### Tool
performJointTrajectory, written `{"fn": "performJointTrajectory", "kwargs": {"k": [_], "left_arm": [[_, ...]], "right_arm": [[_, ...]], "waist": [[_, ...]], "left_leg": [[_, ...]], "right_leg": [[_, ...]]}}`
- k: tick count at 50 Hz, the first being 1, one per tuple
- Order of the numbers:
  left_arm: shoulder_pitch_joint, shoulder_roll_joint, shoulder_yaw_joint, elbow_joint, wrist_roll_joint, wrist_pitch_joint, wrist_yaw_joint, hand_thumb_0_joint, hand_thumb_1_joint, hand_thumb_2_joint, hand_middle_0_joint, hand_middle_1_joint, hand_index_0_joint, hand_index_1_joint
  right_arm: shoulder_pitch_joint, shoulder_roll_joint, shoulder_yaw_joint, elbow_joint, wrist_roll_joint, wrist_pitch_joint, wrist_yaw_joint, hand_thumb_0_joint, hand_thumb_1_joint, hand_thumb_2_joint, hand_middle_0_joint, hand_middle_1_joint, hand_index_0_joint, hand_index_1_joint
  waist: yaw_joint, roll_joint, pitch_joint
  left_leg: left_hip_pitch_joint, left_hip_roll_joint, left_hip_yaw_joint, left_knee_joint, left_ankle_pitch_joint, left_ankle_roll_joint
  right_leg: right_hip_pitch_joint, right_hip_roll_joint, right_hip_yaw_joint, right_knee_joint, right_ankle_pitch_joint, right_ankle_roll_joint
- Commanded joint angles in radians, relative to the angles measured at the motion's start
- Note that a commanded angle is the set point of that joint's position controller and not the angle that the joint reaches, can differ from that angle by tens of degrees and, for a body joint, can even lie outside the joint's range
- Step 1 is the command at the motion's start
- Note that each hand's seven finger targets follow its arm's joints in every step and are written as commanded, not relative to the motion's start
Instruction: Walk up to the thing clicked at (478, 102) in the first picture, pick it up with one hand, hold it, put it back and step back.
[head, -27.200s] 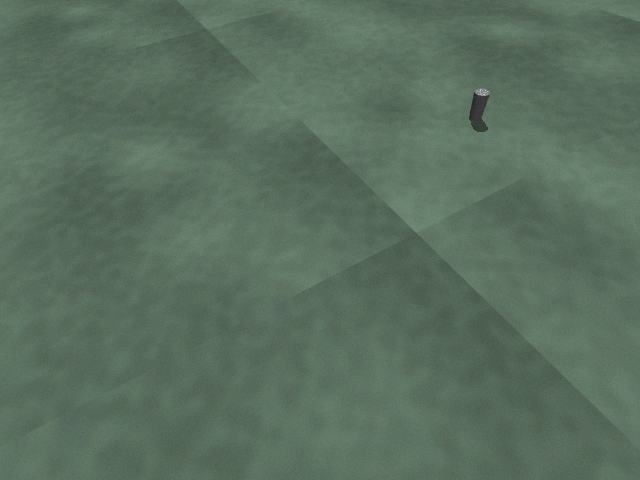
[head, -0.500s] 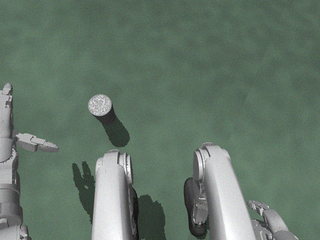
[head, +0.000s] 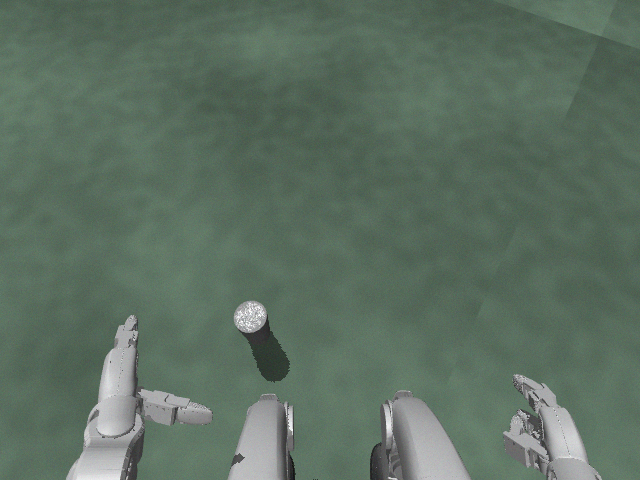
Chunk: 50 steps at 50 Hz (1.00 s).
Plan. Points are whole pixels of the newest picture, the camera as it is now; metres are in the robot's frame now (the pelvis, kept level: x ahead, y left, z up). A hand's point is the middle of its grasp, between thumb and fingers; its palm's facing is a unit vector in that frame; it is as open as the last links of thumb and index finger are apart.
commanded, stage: home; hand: left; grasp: from the side
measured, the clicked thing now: (254, 325) +0.46 +0.20 -0.55
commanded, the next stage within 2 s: none
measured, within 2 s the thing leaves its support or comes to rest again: neither
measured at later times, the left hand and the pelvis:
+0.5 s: hand (157, 427) +0.19 +0.19 +0.04, palm faces +0.13 -0.95 -0.29, open 17.3 cm; pelvis +0.03 +0.00 +0.09, yaw +2 degrees
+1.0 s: hand (171, 424) +0.19 +0.17 +0.04, palm faces +0.12 -0.95 -0.28, open 17.4 cm; pelvis +0.03 -0.01 +0.10, yaw +2 degrees
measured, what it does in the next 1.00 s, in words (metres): rises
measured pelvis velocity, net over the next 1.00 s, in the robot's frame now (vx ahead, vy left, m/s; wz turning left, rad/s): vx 0.03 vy -0.01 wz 0.03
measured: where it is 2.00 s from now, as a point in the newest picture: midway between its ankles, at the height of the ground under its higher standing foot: outside the picture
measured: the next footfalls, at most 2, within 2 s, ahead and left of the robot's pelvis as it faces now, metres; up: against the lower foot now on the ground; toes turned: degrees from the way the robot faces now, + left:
none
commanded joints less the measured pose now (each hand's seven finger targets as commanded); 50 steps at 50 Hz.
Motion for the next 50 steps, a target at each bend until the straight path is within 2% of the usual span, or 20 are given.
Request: {"fn": "performJointTrajectory", "kwargs": {"k": [1, 6, 11, 15, 17, 24, 29, 30, 33, 35, 36, 37, 38, 39, 40, 41, 43, 44, 47, 50], "left_arm": [[0.032, 0.133, 0.031, -0.251, -0.012, 0.005, 0.043, 0.000, -0.528, 0.069, -0.053, -0.057, -0.052, -0.058], [0.148, 0.083, -0.013, -0.344, -0.020, 0.055, 0.059, 0.000, -0.506, 0.083, -0.057, -0.063, -0.056, -0.063], [0.280, 0.031, -0.065, -0.487, -0.027, 0.094, 0.063, 0.000, -0.521, 0.073, -0.055, -0.060, -0.054, -0.060], [0.367, -0.007, -0.106, -0.561, -0.029, 0.116, 0.057, 0.000, -0.534, 0.066, -0.053, -0.057, -0.052, -0.057], [0.392, -0.014, -0.107, -0.572, -0.029, 0.121, 0.051, 0.000, -0.513, 0.078, -0.054, -0.060, -0.054, -0.060], [0.382, -0.016, -0.094, -0.588, -0.024, 0.108, 0.030, 0.000, -0.520, 0.073, -0.052, -0.057, -0.052, -0.058], [0.384, -0.018, -0.095, -0.596, -0.018, 0.095, 0.021, 0.000, -0.507, 0.080, -0.054, -0.059, -0.053, -0.060], [0.366, 0.002, -0.085, -0.649, -0.019, 0.093, 0.022, 0.000, -0.509, 0.079, -0.053, -0.059, -0.053, -0.059], [0.362, -0.005, -0.098, -0.642, -0.020, 0.094, 0.021, 0.000, -0.508, 0.080, -0.053, -0.060, -0.053, -0.060], [0.413, -0.035, -0.107, -0.562, -0.019, 0.101, 0.019, 0.000, -0.528, 0.069, -0.051, -0.057, -0.051, -0.057], [0.404, -0.032, -0.104, -0.572, -0.021, 0.100, 0.019, 0.000, -0.512, 0.078, -0.053, -0.060, -0.053, -0.060], [0.348, 0.020, -0.069, -0.654, -0.020, 0.091, 0.024, 0.000, -0.510, 0.080, -0.053, -0.061, -0.053, -0.061], [0.429, -0.030, -0.099, -0.535, -0.016, 0.099, 0.020, 0.000, -0.527, 0.070, -0.051, -0.058, -0.052, -0.058], [0.393, -0.002, -0.082, -0.600, -0.019, 0.094, 0.019, 0.000, -0.545, 0.059, -0.050, -0.055, -0.050, -0.055], [0.416, -0.033, -0.103, -0.547, -0.018, 0.097, 0.017, 0.000, -0.534, 0.066, -0.051, -0.057, -0.051, -0.057], [0.385, -0.010, -0.082, -0.589, -0.020, 0.090, 0.020, 0.000, -0.550, 0.056, -0.049, -0.054, -0.049, -0.054], [0.358, 0.008, -0.077, -0.619, -0.019, 0.088, 0.018, 0.000, -0.552, 0.055, -0.049, -0.055, -0.049, -0.054], [0.397, -0.010, -0.086, -0.561, -0.019, 0.093, 0.016, 0.000, -0.551, 0.057, -0.049, -0.056, -0.049, -0.055], [0.398, -0.022, -0.089, -0.548, -0.021, 0.091, 0.013, 0.000, -0.537, 0.065, -0.050, -0.058, -0.051, -0.057], [0.375, 0.001, -0.076, -0.604, -0.022, 0.085, 0.013, 0.000, -0.531, 0.069, -0.051, -0.059, -0.052, -0.059]], "right_arm": [[0.064, -0.120, -0.052, -0.123, -0.003, -0.053, -0.030, 0.000, -0.895, -0.902, 0.201, 0.301, 0.201, 0.301], [0.068, -0.100, -0.040, -0.144, -0.004, -0.070, -0.055, 0.000, -0.895, -0.902, 0.201, 0.301, 0.201, 0.301], [0.073, -0.084, -0.035, -0.175, -0.008, -0.095, -0.074, 0.000, -0.896, -0.902, 0.201, 0.301, 0.201, 0.301], [0.064, -0.076, -0.030, -0.192, -0.014, -0.117, -0.085, 0.000, -0.896, -0.902, 0.201, 0.301, 0.201, 0.301], [0.063, -0.075, -0.028, -0.198, -0.018, -0.127, -0.085, 0.000, -0.896, -0.902, 0.201, 0.301, 0.201, 0.301], [0.048, -0.076, -0.028, -0.209, -0.027, -0.162, -0.084, 0.000, -0.896, -0.902, 0.201, 0.301, 0.201, 0.301], [0.055, -0.075, -0.029, -0.198, -0.036, -0.179, -0.084, 0.000, -0.895, -0.902, 0.201, 0.301, 0.201, 0.301], [0.058, -0.074, -0.028, -0.196, -0.037, -0.182, -0.083, 0.000, -0.896, -0.902, 0.201, 0.301, 0.201, 0.301], [0.053, -0.071, -0.024, -0.187, -0.037, -0.188, -0.085, 0.000, -0.896, -0.902, 0.201, 0.301, 0.201, 0.301], [0.050, -0.071, -0.023, -0.181, -0.038, -0.191, -0.086, 0.000, -0.896, -0.902, 0.201, 0.301, 0.201, 0.301], [0.047, -0.074, -0.024, -0.181, -0.038, -0.190, -0.084, 0.000, -0.897, -0.902, 0.201, 0.301, 0.201, 0.301], [0.048, -0.076, -0.028, -0.175, -0.037, -0.189, -0.086, 0.000, -0.897, -0.902, 0.201, 0.301, 0.201, 0.301], [0.051, -0.072, -0.024, -0.172, -0.039, -0.188, -0.086, 0.000, -0.897, -0.902, 0.201, 0.301, 0.201, 0.301], [0.046, -0.074, -0.027, -0.177, -0.036, -0.187, -0.085, 0.000, -0.897, -0.902, 0.201, 0.301, 0.201, 0.301], [0.045, -0.071, -0.024, -0.175, -0.039, -0.187, -0.085, 0.000, -0.897, -0.902, 0.201, 0.301, 0.201, 0.301], [0.042, -0.075, -0.028, -0.174, -0.038, -0.187, -0.087, 0.000, -0.897, -0.902, 0.201, 0.301, 0.201, 0.301], [0.043, -0.083, -0.035, -0.179, -0.037, -0.189, -0.087, 0.000, -0.897, -0.902, 0.201, 0.301, 0.200, 0.301], [0.047, -0.073, -0.027, -0.170, -0.037, -0.190, -0.086, 0.000, -0.898, -0.902, 0.200, 0.301, 0.200, 0.301], [0.038, -0.071, -0.026, -0.171, -0.036, -0.193, -0.083, 0.000, -0.898, -0.902, 0.200, 0.301, 0.200, 0.301], [0.034, -0.076, -0.030, -0.173, -0.035, -0.197, -0.078, 0.000, -0.898, -0.902, 0.200, 0.301, 0.200, 0.301]], "waist": [[0.015, 0.089, -0.329], [0.019, 0.086, -0.213], [0.024, 0.091, -0.155], [0.016, 0.040, -0.077], [0.017, 0.011, -0.020], [0.011, -0.003, 0.055], [0.014, 0.032, -0.014], [0.025, 0.049, -0.044], [0.018, 0.055, -0.036], [0.016, 0.021, -0.029], [0.014, 0.016, -0.036], [0.030, 0.035, -0.061], [0.023, 0.000, -0.023], [0.032, 0.020, -0.034], [0.021, 0.012, -0.020], [0.029, 0.013, -0.029], [0.028, 0.007, -0.035], [0.025, -0.011, -0.002], [0.032, 0.007, 0.024], [0.037, 0.015, 0.006]], "left_leg": [[0.418, -0.026, 0.012, -0.323, 0.335, 0.018], [0.508, -0.032, 0.022, -0.447, 0.332, 0.017], [0.601, -0.028, 0.015, -0.551, 0.322, 0.013], [0.627, -0.030, 0.013, -0.595, 0.321, 0.016], [0.622, -0.029, 0.009, -0.617, 0.299, 0.018], [0.622, -0.038, 0.026, -0.650, 0.229, 0.022], [0.678, -0.042, 0.024, -0.644, 0.296, 0.015], [0.691, -0.046, 0.032, -0.636, 0.319, 0.016], [0.698, -0.048, 0.036, -0.634, 0.317, 0.017], [0.695, -0.046, 0.031, -0.633, 0.334, 0.017], [0.693, -0.044, 0.029, -0.630, 0.346, 0.018], [0.697, -0.048, 0.032, -0.625, 0.363, 0.018], [0.686, -0.047, 0.034, -0.624, 0.360, 0.018], [0.691, -0.045, 0.035, -0.631, 0.358, 0.017], [0.685, -0.046, 0.033, -0.631, 0.352, 0.017], [0.687, -0.044, 0.032, -0.633, 0.356, 0.017], [0.693, -0.049, 0.043, -0.622, 0.364, 0.023], [0.678, -0.051, 0.043, -0.624, 0.342, 0.024], [0.668, -0.051, 0.044, -0.639, 0.298, 0.023], [0.678, -0.049, 0.041, -0.646, 0.283, 0.022]], "right_leg": [[0.387, 0.021, 0.022, -0.300, 0.302, -0.021], [0.504, 0.024, 0.018, -0.426, 0.307, -0.016], [0.588, 0.033, 0.001, -0.508, 0.292, -0.017], [0.617, 0.041, -0.015, -0.555, 0.289, -0.014], [0.624, 0.042, -0.021, -0.578, 0.267, -0.011], [0.632, 0.035, -0.012, -0.628, 0.202, -0.005], [0.673, 0.034, -0.006, -0.615, 0.262, -0.007], [0.690, 0.029, -0.001, -0.618, 0.288, -0.008], [0.689, 0.026, 0.005, -0.628, 0.293, -0.006], [0.698, 0.029, 0.001, -0.630, 0.307, -0.005], [0.705, 0.028, 0.000, -0.629, 0.320, -0.004], [0.718, 0.025, 0.003, -0.630, 0.340, -0.004], [0.708, 0.027, 0.002, -0.630, 0.336, -0.001], [0.706, 0.028, 0.001, -0.631, 0.333, -0.004], [0.708, 0.028, 0.001, -0.632, 0.326, -0.003], [0.708, 0.028, -0.001, -0.635, 0.330, -0.004], [0.714, 0.021, 0.010, -0.648, 0.350, 0.002], [0.704, 0.020, 0.011, -0.652, 0.329, 0.004], [0.689, 0.019, 0.010, -0.663, 0.280, 0.002], [0.696, 0.016, 0.017, -0.666, 0.259, -0.001]]}}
